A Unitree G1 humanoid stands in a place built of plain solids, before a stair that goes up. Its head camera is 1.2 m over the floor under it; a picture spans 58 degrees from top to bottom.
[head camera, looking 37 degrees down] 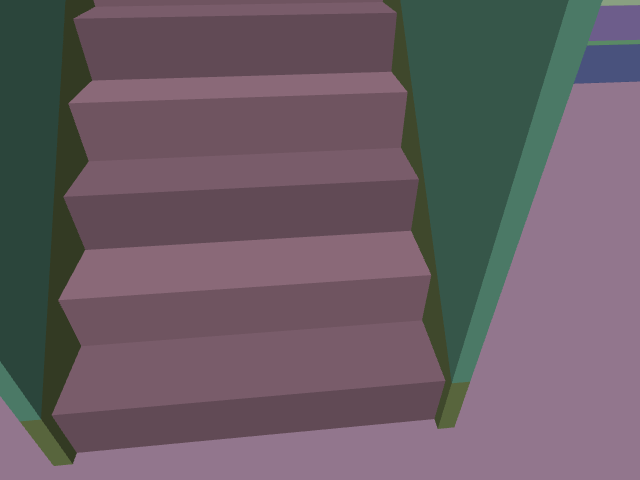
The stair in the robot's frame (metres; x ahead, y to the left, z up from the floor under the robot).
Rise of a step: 0.19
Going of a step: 0.22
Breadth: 1.03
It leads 6 degrees to the left of straight ahead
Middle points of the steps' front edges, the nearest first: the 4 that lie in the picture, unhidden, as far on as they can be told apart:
0.66 0.17 0.19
0.87 0.19 0.38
1.09 0.21 0.57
1.31 0.23 0.75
